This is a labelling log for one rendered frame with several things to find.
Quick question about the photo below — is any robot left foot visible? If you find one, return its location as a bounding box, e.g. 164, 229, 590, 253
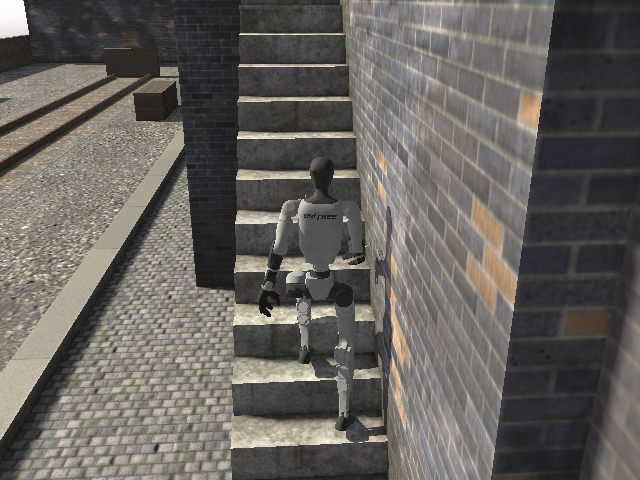
299, 345, 314, 364

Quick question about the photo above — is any right robot hand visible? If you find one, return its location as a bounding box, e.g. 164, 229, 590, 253
342, 251, 365, 265

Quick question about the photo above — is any right robot upper arm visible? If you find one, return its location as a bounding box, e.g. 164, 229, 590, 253
342, 201, 363, 254

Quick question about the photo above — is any right robot forearm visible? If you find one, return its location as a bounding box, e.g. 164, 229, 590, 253
353, 239, 365, 258

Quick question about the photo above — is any robot head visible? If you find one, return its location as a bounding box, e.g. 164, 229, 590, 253
304, 157, 338, 204

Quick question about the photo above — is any left robot forearm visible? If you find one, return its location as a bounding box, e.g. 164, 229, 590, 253
261, 240, 283, 291

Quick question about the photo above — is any left robot hand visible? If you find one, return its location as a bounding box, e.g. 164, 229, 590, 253
257, 287, 280, 317

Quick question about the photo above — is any left robot upper arm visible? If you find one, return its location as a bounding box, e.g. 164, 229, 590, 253
272, 199, 301, 256

